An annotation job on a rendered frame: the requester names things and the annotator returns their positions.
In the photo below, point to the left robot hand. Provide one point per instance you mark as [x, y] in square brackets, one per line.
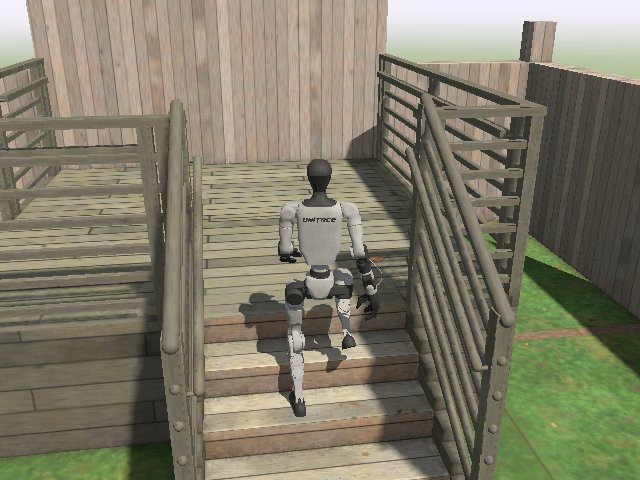
[292, 260]

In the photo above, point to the right robot hand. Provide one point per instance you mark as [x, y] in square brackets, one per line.
[373, 307]

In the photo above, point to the right robot shin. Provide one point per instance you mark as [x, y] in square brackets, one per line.
[343, 310]

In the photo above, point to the robot right foot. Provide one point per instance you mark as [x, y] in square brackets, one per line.
[348, 342]

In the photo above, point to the left robot upper arm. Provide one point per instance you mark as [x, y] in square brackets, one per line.
[287, 214]

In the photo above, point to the robot left forearm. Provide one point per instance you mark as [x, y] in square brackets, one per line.
[282, 255]

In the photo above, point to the right robot upper arm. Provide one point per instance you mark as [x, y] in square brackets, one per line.
[351, 212]

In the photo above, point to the robot right forearm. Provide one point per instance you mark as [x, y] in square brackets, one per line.
[366, 274]

